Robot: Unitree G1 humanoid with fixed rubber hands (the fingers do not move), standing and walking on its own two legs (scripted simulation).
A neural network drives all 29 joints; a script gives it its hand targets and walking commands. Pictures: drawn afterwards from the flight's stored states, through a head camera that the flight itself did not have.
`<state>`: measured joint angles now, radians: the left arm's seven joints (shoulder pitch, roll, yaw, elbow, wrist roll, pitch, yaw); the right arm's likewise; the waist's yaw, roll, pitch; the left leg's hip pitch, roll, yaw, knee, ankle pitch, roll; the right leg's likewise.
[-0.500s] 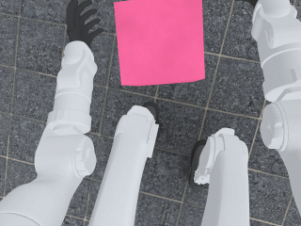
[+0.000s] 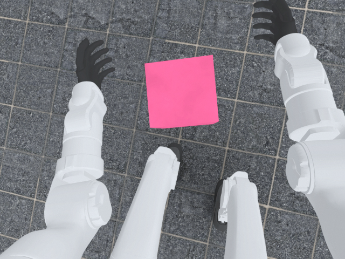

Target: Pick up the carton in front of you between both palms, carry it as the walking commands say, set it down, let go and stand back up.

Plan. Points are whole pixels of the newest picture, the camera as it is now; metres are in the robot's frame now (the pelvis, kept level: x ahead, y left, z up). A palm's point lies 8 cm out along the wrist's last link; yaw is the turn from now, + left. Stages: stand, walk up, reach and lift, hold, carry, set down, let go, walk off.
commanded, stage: set down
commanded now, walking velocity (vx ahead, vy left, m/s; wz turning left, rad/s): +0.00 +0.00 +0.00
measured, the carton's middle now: (183, 98) +0.45 +0.12 -0.44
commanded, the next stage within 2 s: let go in 0.16 s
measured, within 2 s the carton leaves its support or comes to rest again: neither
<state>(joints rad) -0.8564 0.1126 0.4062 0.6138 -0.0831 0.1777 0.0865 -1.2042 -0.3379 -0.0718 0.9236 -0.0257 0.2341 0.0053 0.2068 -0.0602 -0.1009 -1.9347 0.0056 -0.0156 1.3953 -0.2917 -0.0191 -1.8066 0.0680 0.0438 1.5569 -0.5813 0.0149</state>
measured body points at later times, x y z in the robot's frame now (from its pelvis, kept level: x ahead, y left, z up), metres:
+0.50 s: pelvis +0.04 +0.02 +0.13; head +0.27 +0.03 +0.51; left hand +0.36 +0.28 +0.02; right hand +0.47 -0.11 +0.02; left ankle +0.14 +0.13 -0.53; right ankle +0.04 -0.12 -0.53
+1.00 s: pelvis +0.10 +0.01 +0.21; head +0.19 +0.01 +0.65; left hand +0.27 +0.25 +0.13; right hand +0.35 -0.19 +0.11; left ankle +0.14 +0.13 -0.53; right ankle +0.04 -0.12 -0.53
